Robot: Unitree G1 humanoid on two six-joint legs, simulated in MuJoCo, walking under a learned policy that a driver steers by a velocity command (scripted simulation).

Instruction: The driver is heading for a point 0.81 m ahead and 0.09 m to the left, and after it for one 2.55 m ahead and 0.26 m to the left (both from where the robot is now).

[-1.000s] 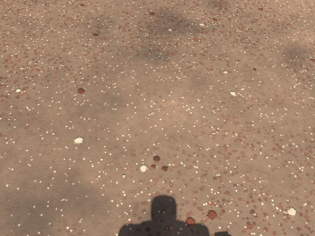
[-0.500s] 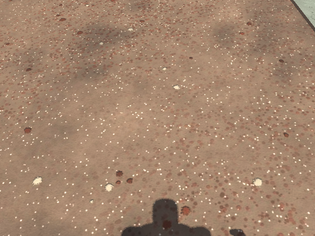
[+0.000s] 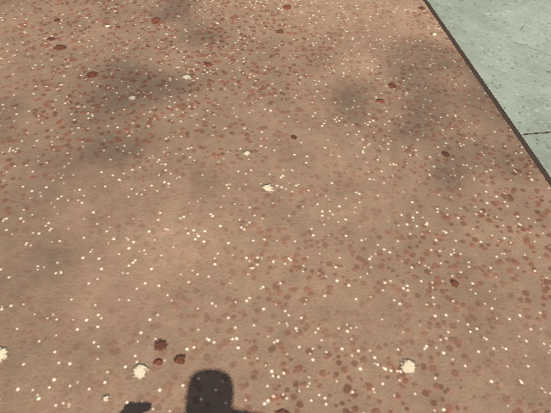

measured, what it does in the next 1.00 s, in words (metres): walks ahead, turning left: right foot, then left foot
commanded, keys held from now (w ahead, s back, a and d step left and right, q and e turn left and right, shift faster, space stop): w+q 0.56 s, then w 0.04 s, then w+e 0.40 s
